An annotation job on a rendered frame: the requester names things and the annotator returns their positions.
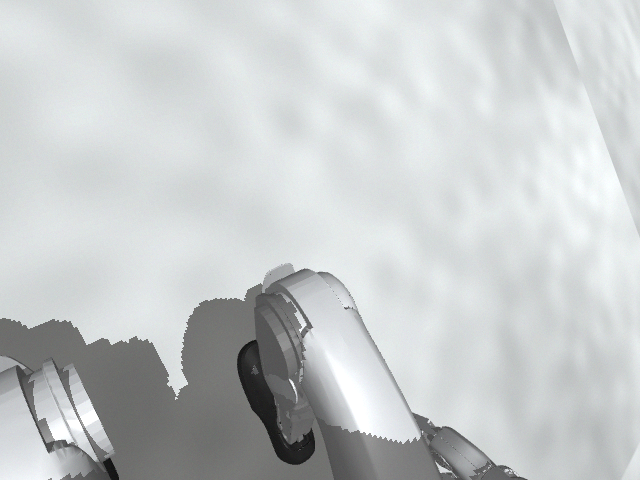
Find right robot foot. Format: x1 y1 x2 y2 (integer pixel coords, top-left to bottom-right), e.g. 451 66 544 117
237 340 315 465

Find right robot hand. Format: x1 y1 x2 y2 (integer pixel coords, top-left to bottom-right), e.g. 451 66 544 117
413 413 497 480

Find left robot foot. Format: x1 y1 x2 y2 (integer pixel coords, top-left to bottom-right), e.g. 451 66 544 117
103 458 119 480

